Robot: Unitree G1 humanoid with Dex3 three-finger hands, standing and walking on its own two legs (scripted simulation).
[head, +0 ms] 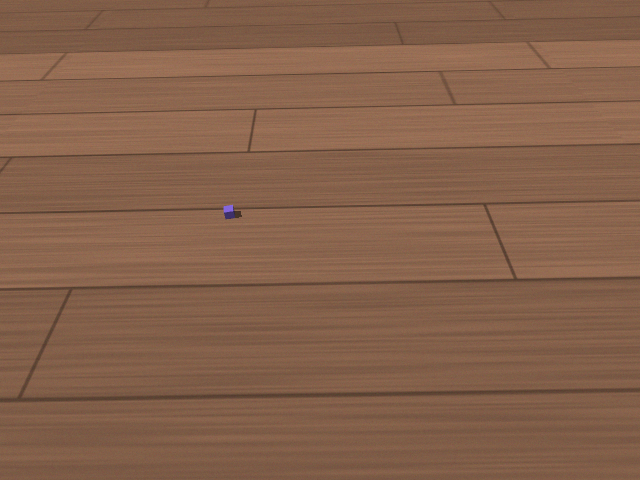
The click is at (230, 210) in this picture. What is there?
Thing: cube
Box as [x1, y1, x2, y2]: [223, 205, 234, 218]
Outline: 223,206 225,218 234,217 232,205
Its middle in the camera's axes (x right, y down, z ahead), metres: -0.39 -0.14 +1.76
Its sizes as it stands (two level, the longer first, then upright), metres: 0.042 0.042 0.042
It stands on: the floor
